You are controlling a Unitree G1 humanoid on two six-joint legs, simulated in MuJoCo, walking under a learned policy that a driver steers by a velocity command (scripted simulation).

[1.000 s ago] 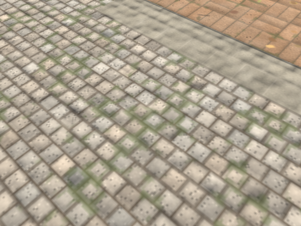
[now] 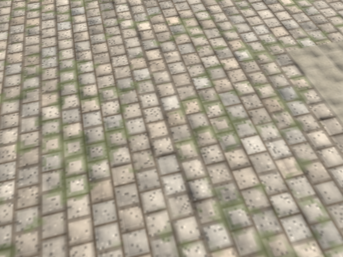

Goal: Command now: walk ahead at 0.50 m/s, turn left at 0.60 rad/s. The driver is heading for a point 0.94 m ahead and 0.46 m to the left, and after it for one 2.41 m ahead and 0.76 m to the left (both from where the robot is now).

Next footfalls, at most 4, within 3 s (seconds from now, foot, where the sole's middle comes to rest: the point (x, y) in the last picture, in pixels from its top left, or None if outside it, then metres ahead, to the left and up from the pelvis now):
0.40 left None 0.34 0.15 -0.77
1.00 right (172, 245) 0.51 0.03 -0.77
1.46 left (85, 230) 0.59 0.37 -0.77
2.00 right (80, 160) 0.93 0.43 -0.77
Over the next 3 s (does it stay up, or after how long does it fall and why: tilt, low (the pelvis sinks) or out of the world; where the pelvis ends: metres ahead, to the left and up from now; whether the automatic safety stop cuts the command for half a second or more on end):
stays up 0.91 0.48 0.01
